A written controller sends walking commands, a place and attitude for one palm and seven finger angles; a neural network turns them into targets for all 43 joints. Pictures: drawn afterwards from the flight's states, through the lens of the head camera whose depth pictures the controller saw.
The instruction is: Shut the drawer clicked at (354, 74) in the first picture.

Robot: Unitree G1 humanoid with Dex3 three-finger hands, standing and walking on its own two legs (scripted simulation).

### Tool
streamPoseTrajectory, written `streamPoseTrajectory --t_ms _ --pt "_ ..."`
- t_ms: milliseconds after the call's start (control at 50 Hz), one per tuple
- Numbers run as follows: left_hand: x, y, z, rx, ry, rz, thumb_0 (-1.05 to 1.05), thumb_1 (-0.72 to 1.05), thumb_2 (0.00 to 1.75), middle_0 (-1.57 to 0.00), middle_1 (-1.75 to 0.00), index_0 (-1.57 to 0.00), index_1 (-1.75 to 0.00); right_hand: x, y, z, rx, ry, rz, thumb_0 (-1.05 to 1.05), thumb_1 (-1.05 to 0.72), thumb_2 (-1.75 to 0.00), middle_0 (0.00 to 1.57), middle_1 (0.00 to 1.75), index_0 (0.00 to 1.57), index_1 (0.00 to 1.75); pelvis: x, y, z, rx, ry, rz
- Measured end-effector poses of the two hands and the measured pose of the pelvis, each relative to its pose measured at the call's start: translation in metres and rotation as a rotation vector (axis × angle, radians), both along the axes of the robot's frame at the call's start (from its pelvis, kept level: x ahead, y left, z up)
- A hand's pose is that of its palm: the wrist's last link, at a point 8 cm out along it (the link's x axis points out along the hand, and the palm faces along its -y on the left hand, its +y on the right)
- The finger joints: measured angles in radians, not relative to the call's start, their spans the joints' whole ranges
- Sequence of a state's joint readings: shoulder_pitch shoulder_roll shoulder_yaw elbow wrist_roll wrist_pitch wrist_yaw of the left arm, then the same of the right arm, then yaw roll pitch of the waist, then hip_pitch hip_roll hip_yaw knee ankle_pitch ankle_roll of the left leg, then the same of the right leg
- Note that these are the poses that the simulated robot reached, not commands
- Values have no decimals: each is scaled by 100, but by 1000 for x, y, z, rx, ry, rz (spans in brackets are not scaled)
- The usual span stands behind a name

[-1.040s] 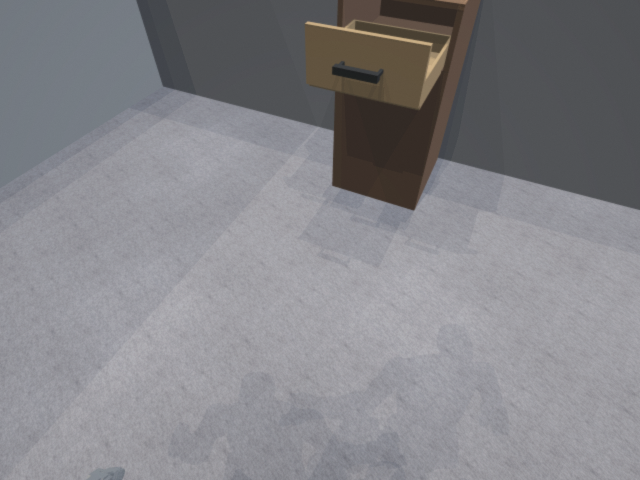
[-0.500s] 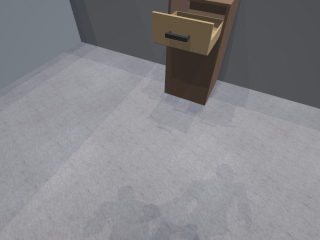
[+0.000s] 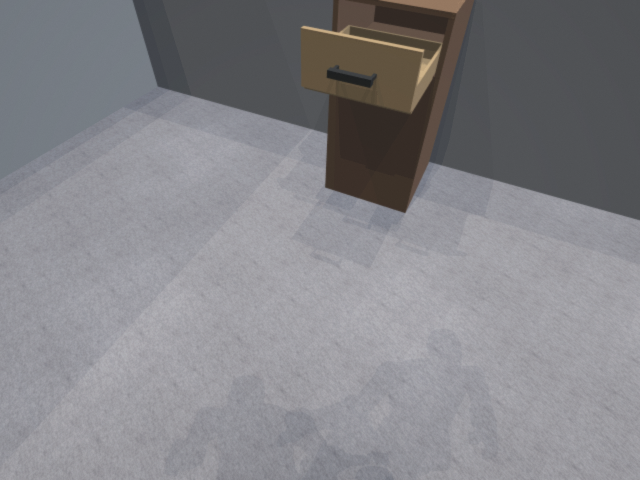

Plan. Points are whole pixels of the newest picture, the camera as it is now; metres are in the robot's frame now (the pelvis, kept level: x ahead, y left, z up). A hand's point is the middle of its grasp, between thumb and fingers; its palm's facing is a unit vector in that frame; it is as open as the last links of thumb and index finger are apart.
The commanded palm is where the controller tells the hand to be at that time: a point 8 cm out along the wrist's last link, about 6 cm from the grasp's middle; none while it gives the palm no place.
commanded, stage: look at it before walking up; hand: left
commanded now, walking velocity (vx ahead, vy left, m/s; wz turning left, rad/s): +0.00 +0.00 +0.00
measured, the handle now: (352, 74) +1.19 -0.03 -0.03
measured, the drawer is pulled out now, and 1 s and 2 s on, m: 0.30 0.30 0.30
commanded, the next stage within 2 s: walk to a spot facing it in 0.40 s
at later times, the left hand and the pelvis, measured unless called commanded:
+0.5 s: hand out of the picture +0.06 +0.25 -0.16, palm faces -0.02 -0.95 -0.32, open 7.4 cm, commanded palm none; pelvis +0.01 +0.00 +0.00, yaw +0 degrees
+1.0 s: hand out of the picture +0.14 +0.20 -0.18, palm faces -0.04 -0.99 -0.15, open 7.3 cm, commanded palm none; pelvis +0.12 +0.02 -0.01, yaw -2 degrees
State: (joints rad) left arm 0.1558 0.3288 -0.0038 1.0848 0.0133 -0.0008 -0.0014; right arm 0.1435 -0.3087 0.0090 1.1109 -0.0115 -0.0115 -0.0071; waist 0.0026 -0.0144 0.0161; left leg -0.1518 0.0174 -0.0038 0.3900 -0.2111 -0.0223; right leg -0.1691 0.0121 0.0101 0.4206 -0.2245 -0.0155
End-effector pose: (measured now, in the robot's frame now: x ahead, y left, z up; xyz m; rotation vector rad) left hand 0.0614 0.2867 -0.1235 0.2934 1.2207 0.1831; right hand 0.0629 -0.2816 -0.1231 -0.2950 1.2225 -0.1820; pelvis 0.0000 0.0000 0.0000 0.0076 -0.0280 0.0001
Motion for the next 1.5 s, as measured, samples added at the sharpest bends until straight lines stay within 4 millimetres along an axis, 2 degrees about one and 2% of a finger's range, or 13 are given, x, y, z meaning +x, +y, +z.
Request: streamPoseTrajectory --t_ms 560,680,820,880,940,1020,1100,1160,1220,1300,1360,1420,1500 --pt "-2 2 -1 5 32 8 0 90 90 -20 -30 -20 -30 8 1 0 -5 12 -2 1 -90 -89 20 30 20 30 9 2 1 -1 4 -5" --pt "-14 -12 -18 -57 65 46 0 90 90 -20 -30 -20 -30 -2 20 -12 28 59 -12 1 -91 -89 20 30 20 30 26 7 -6 -17 9 2" --pt "-36 -22 -42 -147 214 92 0 90 90 -20 -30 -20 -30 -18 63 -22 71 118 -82 1 -91 -89 20 30 20 30 61 25 -15 -8 15 -14" --pt "-17 -27 -39 -163 249 67 0 91 90 -20 -30 -20 -30 -37 83 -18 98 173 -144 1 -91 -89 20 30 20 30 78 26 -10 -2 21 -26" --pt "23 -33 -35 -175 214 45 1 91 90 -20 -30 -20 -30 -58 100 -13 131 272 -197 0 -91 -89 20 30 20 30 96 23 -6 -2 28 -32" --pt "96 -41 -31 -160 128 1 1 92 90 -20 -30 -20 -30 -75 113 -7 174 403 -257 1 -91 -89 20 30 20 30 123 15 -6 -2 30 -38" --pt "181 -54 -30 -135 17 -52 1 93 90 -20 -30 -20 -30 -72 109 -11 208 499 -303 1 -90 -89 20 30 20 30 159 -1 -15 -1 23 -44" --pt "234 -66 -35 -110 -98 -64 1 92 90 -20 -30 -20 -30 -49 92 -26 218 534 -306 1 -90 -89 20 30 20 30 189 -18 -31 7 12 -28" --pt "255 -74 -32 -107 -144 -32 0 92 90 -20 -30 -20 -30 5 65 -38 195 468 -270 1 -90 -89 20 30 20 30 208 -26 -31 -8 -6 -10" --pt "254 -85 -29 -121 -84 -3 0 91 90 -20 -30 -20 -30 115 31 -38 141 240 -196 1 -91 -89 20 30 20 30 235 -29 -19 -19 -5 0" --pt "248 -81 -27 -118 -30 38 0 94 90 -20 -30 -20 -30 198 19 -26 117 64 -145 1 -91 -89 19 30 20 30 257 -28 -12 -26 4 5" --pt "242 -77 -29 -135 20 68 0 94 90 -20 -30 -20 -30 271 19 -11 109 -65 -84 1 -91 -89 19 29 19 29 280 -24 -7 -33 7 13" --pt "238 -68 -37 -163 73 132 0 93 90 -20 -30 -20 -30 348 34 2 100 -156 8 0 -91 -89 19 29 19 29 314 -13 -8 -45 4 31"
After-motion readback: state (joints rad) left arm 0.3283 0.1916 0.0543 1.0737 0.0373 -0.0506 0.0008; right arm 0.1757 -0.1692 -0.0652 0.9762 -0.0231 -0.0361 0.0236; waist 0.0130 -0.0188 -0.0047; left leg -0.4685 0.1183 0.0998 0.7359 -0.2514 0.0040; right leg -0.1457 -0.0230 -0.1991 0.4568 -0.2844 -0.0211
